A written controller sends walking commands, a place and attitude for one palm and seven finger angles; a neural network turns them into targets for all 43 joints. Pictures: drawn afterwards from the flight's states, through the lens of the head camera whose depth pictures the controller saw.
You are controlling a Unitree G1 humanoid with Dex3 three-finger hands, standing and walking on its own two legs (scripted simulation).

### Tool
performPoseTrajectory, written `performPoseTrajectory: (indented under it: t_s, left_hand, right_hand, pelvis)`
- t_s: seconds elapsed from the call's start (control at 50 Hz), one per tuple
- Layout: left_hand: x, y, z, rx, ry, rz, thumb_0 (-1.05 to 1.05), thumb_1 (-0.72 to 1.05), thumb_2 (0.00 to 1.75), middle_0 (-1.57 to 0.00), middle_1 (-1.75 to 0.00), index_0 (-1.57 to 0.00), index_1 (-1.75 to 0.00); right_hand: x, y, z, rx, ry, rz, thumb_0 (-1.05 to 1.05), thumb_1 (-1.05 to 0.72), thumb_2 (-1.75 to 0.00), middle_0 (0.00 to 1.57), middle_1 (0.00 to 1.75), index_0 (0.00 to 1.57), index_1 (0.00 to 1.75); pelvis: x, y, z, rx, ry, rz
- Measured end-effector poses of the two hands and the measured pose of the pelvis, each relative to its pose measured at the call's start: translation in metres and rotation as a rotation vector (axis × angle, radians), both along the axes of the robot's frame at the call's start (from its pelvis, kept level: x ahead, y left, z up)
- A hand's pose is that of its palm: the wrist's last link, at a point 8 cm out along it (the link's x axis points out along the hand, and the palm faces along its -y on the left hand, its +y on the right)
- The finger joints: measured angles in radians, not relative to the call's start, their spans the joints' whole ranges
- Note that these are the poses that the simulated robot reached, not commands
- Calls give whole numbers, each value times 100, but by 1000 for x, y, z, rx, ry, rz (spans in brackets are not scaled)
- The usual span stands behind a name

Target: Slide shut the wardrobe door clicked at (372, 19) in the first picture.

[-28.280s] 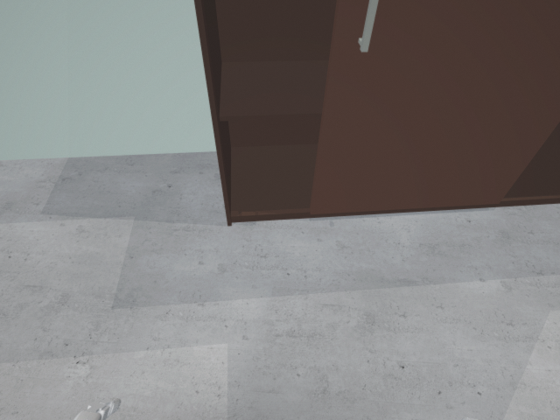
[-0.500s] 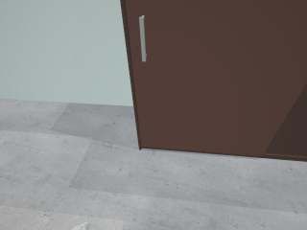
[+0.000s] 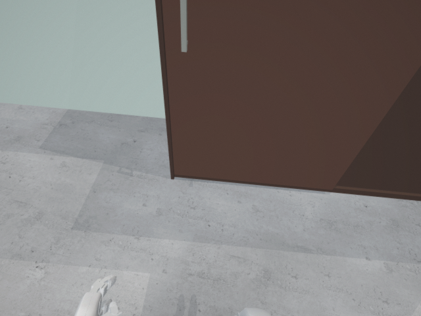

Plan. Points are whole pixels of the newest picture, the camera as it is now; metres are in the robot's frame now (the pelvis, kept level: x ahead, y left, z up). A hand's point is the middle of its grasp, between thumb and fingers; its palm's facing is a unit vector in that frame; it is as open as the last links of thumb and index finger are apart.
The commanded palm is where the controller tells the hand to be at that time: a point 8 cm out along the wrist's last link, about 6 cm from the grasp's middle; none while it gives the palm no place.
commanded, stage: stop stepping back and stand still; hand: right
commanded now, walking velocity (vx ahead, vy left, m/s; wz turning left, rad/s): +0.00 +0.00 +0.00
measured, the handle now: (184, 17) +0.96 +0.10 +0.16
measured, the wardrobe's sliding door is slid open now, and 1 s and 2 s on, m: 0.00 0.00 0.00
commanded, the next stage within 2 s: let the arm hang, fingers relaxed in 0.68 s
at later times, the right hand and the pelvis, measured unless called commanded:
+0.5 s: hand (412, 205) +0.26 -0.30 +0.15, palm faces +0.40 +0.76 -0.50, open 7.4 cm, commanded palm +0.20 -0.33 +0.18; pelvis +0.05 -0.03 +0.00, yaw +2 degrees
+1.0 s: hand (342, 314) +0.16 -0.27 -0.11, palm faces -0.03 +0.94 -0.33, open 7.4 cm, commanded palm none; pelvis +0.02 -0.06 -0.01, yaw +1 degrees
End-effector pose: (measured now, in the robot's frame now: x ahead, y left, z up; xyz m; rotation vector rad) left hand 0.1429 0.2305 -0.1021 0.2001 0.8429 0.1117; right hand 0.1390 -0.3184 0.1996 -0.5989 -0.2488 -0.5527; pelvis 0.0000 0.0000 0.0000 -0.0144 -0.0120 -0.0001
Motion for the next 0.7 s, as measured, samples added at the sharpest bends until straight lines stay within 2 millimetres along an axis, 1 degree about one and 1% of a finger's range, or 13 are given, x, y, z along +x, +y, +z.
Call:
performPoseTrajectory:
  t_s: [0.06,0.12,0.14,0.18,0.24,0.3,0.34,0.4,0.48,0.52,0.56,0.62,0.7]
  left_hand:
    - [5,3,9,27,-30,23,2,91,90,-21,-30,-21,-30]
    - [14,4,16,83,-80,27,2,91,90,-20,-30,-21,-30]
    - [18,4,18,96,-92,37,2,91,90,-20,-30,-20,-30]
    - [24,1,26,101,-112,51,2,91,90,-20,-30,-20,-30]
    - [34,-7,36,81,-147,47,2,91,90,-20,-30,-20,-30]
    - [41,-16,33,33,-160,34,2,91,90,-20,-30,-20,-30]
    - [45,-20,26,3,-142,35,1,91,90,-20,-30,-20,-30]
    - [45,-24,17,-24,-99,54,1,91,90,-20,-30,-20,-30]
    - [43,-28,14,-10,-52,75,2,91,90,-20,-30,-20,-30]
    - [44,-29,16,7,-44,76,2,91,90,-20,-30,-20,-30]
    - [46,-31,19,25,-46,69,2,91,90,-20,-30,-20,-30]
    - [50,-35,26,42,-65,55,2,91,90,-20,-30,-20,-30]
    - [55,-40,36,45,-111,51,2,91,90,-20,-30,-20,-30]
  right_hand:
    - [18,-3,-23,101,56,-2,1,-89,-89,21,30,21,31]
    - [38,5,-37,143,31,86,2,-89,-89,21,30,21,31]
    - [44,8,-37,138,11,124,2,-89,-89,21,30,21,31]
    - [54,12,-30,102,-27,187,2,-89,-89,21,30,21,31]
    - [64,15,-7,6,-63,243,2,-88,-89,21,30,21,31]
    - [67,13,16,-112,-70,249,2,-88,-89,22,30,22,31]
    - [68,10,22,-146,-48,235,2,-88,-89,22,30,22,31]
    - [72,-2,13,-107,23,191,1,-88,-89,21,30,22,31]
    - [77,-16,-17,7,118,132,1,-88,-89,21,30,21,31]
    - [81,-19,-30,56,142,124,2,-89,-89,21,30,21,31]
    - [85,-17,-36,89,135,137,2,-89,-89,21,30,21,31]
    - [89,-11,-33,103,88,182,2,-88,-89,21,30,21,31]
    - [88,-8,-16,54,26,241,2,-88,-89,22,30,22,31]
  pelvis:
    - [8,-7,4,-9,-6,-6]
    - [17,-16,-5,20,-19,-17]
    - [19,-18,-7,19,-24,-17]
    - [21,-19,-8,3,-29,2]
    - [25,-18,-4,9,-17,8]
    - [31,-18,-2,19,3,7]
    - [35,-20,-2,36,9,7]
    - [44,-25,0,38,22,17]
    - [54,-33,2,21,21,30]
    - [56,-36,3,20,18,32]
    - [55,-38,3,21,14,29]
    - [52,-39,3,26,10,27]
    - [47,-41,3,34,13,30]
